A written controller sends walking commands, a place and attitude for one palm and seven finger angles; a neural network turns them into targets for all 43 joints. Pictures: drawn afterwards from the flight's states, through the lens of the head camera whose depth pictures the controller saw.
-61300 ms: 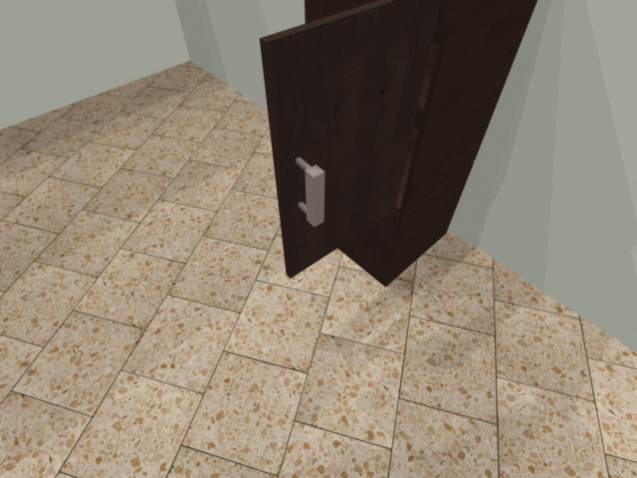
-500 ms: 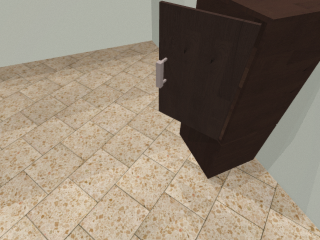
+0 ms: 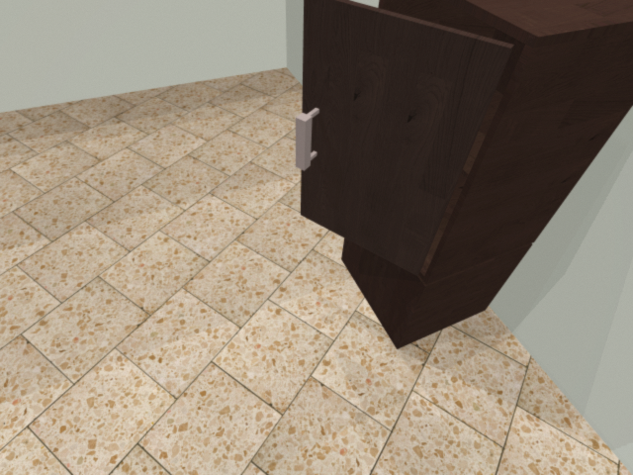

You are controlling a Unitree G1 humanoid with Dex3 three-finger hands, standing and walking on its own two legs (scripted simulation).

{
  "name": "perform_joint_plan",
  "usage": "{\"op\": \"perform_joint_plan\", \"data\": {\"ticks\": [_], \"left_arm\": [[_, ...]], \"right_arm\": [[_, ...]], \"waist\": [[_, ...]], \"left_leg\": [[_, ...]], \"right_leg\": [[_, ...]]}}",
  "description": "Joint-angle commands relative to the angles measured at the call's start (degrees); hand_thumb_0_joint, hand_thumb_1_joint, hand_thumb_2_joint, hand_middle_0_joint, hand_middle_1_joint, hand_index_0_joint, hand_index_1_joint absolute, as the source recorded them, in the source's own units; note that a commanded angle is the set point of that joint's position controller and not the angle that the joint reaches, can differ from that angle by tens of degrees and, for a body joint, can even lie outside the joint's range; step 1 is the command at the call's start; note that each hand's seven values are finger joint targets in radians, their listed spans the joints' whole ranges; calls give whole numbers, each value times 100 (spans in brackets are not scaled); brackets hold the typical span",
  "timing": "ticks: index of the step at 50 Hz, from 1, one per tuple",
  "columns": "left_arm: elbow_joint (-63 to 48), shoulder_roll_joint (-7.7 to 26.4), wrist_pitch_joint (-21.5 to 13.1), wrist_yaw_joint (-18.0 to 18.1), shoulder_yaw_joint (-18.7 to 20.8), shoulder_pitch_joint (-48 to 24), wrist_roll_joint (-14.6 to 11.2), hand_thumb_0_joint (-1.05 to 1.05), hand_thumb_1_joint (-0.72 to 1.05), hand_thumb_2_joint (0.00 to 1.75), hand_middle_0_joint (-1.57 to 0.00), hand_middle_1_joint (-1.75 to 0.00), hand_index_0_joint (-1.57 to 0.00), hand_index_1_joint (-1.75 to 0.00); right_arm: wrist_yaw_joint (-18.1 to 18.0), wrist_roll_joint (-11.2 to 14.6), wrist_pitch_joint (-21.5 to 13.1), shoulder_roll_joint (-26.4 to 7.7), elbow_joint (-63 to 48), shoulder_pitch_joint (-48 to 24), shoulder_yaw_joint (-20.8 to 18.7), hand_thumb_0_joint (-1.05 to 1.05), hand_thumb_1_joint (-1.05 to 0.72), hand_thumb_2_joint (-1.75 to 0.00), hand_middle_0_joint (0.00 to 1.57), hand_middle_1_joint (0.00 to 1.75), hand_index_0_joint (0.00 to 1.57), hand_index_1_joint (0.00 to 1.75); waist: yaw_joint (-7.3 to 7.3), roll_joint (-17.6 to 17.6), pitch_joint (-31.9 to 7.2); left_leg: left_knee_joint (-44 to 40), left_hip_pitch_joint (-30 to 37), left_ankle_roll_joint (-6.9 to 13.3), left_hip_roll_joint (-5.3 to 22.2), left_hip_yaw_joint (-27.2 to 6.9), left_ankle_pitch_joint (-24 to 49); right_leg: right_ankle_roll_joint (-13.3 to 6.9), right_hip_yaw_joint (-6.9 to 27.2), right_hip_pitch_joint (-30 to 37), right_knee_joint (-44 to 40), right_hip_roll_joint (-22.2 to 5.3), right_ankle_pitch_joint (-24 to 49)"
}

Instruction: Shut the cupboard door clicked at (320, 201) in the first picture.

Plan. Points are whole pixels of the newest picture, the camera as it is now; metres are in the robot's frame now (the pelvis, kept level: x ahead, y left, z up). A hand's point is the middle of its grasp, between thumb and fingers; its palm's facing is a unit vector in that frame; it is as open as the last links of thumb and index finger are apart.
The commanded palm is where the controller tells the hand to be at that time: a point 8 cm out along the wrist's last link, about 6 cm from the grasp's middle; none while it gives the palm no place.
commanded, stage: look to check the result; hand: left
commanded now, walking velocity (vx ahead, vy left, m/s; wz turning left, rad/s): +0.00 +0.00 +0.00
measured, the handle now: (308, 138) +0.82 +0.05 -0.05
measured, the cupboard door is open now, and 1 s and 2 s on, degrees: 31 31 31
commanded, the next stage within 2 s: walk to a spot facing it in 0.42 s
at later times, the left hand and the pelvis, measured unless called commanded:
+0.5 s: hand out of the picture -0.03 +0.18 -0.18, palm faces +0.02 -0.98 -0.19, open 7.3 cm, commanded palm none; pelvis +0.01 +0.01 +0.00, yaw +0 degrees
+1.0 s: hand out of the picture -0.01 +0.22 -0.21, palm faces +0.22 -0.95 -0.23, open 7.4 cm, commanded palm none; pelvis +0.01 +0.03 -0.03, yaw +13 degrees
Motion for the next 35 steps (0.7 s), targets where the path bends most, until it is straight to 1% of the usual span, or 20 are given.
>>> {"op": "perform_joint_plan", "data": {"ticks": [1,5,9,10,12,13,14,15,19,20,22,24,25,27,28,29,30,31,34,35], "left_arm": [[20,554,-9,71,136,753,12,0,90,90,-20,-30,-20,-30],[30,596,-22,77,136,793,16,0,90,90,-20,-30,-20,-30],[60,597,-17,78,118,798,17,0,90,90,-20,-30,-20,-30],[69,620,-18,79,126,819,24,0,90,90,-20,-30,-20,-30],[81,615,-8,78,122,819,23,0,90,90,-20,-30,-20,-30],[89,625,-11,74,123,826,22,0,90,90,-20,-30,-20,-30],[91,655,-7,75,126,795,26,0,90,90,-20,-30,-20,-30],[90,675,-12,75,125,827,35,0,90,90,-20,-30,-20,-30],[92,709,-1,71,122,764,35,0,90,90,-20,-30,-20,-30],[95,719,-10,71,126,784,41,0,90,90,-20,-30,-20,-30],[90,739,4,64,126,726,41,0,90,90,-20,-30,-20,-30],[93,751,5,58,119,694,39,0,90,90,-20,-30,-20,-30],[83,763,-2,58,129,733,46,0,90,90,-20,-30,-20,-30],[79,792,3,55,132,654,44,0,90,90,-20,-30,-20,-30],[51,774,15,57,129,644,38,0,90,90,-20,-30,-20,-30],[44,667,53,70,128,684,33,0,90,90,-20,-30,-20,-30],[14,690,77,83,160,713,42,0,90,90,-20,-30,-20,-30],[-28,742,106,86,197,668,40,0,90,90,-20,-30,-20,-30],[-217,851,153,89,321,605,51,0,90,90,-20,-30,-20,-30],[-286,925,154,88,357,605,60,0,90,90,-20,-30,-20,-30]], "right_arm": [[-42,4,-76,-657,-130,303,-111,0,-90,-90,20,30,20,30],[-49,21,-87,-728,-137,277,-123,0,-90,-90,20,30,20,30],[-49,21,-77,-762,-125,206,-122,0,-90,-90,20,30,20,30],[-48,28,-76,-774,-136,203,-127,0,-90,-90,20,30,20,30],[-52,22,-80,-785,-136,156,-122,0,-90,-90,20,30,20,30],[-52,17,-81,-812,-143,140,-124,0,-90,-90,20,30,20,30],[-50,23,-81,-829,-145,119,-127,0,-90,-90,20,30,20,30],[-49,32,-84,-849,-164,82,-134,0,-90,-90,20,30,20,30],[-46,22,-86,-901,-159,4,-121,0,-90,-90,20,30,20,30],[-40,35,-84,-894,-168,-14,-124,0,-90,-90,20,30,20,30],[-39,23,-81,-922,-166,-66,-121,0,-90,-90,20,30,20,30],[-32,18,-77,-957,-171,-98,-121,0,-90,-90,20,30,20,30],[-33,29,-82,-947,-180,-95,-128,0,-90,-90,20,30,20,30],[-29,20,-84,-955,-170,-128,-116,0,-90,-90,20,30,20,30],[-21,13,-71,-946,-184,-123,-116,0,-90,-90,20,30,20,30],[-9,8,-43,-815,-201,-101,-95,0,-90,-90,20,30,20,30],[-1,14,-18,-793,-227,-48,-110,0,-90,-90,20,30,20,30],[3,-3,5,-859,-264,-76,-130,0,-90,-90,20,30,20,30],[22,-26,55,-1012,-455,-182,-210,0,-90,-90,20,30,20,30],[31,-15,64,-1042,-525,-182,-234,0,-90,-90,20,30,20,30]], "waist": [[71,112,295],[82,85,154],[58,32,298],[69,-21,205],[60,68,263],[57,57,179],[56,45,206],[77,28,167],[60,44,270],[86,-54,252],[64,67,313],[63,74,327],[82,57,239],[74,42,288],[69,50,359],[70,116,422],[82,69,362],[86,134,416],[130,265,323],[165,194,204]], "left_leg": [[-367,621,-55,802,-998,247],[-298,771,-25,823,-995,484],[-345,773,-22,828,-986,394],[-317,834,-13,838,-1002,503],[-350,859,-8,848,-995,482],[-367,910,-7,845,-1020,440],[-396,901,-4,849,-1036,417],[-363,940,5,865,-1020,553],[-431,925,-6,851,-1037,476],[-411,933,0,869,-1013,516],[-475,913,-14,852,-1032,405],[-519,929,-30,844,-1041,284],[-479,957,-16,853,-1032,401],[-510,940,-30,847,-1025,393],[-475,828,-35,822,-1058,353],[-430,695,-51,802,-1082,330],[-340,563,-36,800,-1127,408],[-293,381,-19,810,-1210,381],[-241,-50,73,907,-1587,259],[-160,-224,98,916,-1676,337]], "right_leg": [[-144,555,-944,-537,-744,613],[-135,555,-875,-533,-738,768],[-120,561,-945,-550,-744,716],[-119,534,-904,-538,-738,759],[-109,534,-933,-535,-752,722],[-109,565,-919,-529,-734,687],[-104,550,-913,-523,-733,673],[-105,549,-899,-545,-743,755],[-86,555,-909,-551,-753,688],[-82,528,-901,-584,-761,743],[-86,558,-918,-575,-762,660],[-80,558,-942,-573,-757,581],[-81,544,-887,-606,-772,672],[-74,541,-877,-592,-783,679],[-63,490,-879,-548,-796,624],[-41,429,-893,-440,-815,578],[-38,362,-807,-314,-812,592],[-48,294,-800,-166,-829,520],[-66,146,-720,192,-831,310],[-83,122,-567,231,-859,349]]}}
